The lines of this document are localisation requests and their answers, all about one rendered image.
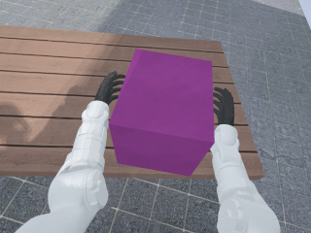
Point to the robot right hand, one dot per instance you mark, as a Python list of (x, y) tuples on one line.
[(225, 113)]

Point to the table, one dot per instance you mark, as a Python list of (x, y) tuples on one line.
[(49, 76)]

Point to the left robot upper arm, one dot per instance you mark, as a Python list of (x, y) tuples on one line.
[(74, 199)]

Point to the right robot upper arm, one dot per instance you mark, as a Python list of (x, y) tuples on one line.
[(238, 215)]

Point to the carton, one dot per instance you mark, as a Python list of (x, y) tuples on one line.
[(164, 116)]

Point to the robot left forearm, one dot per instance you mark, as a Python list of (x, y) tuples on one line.
[(90, 143)]

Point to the robot left hand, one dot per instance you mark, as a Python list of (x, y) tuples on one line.
[(105, 91)]

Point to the robot right forearm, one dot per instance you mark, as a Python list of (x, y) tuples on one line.
[(229, 169)]

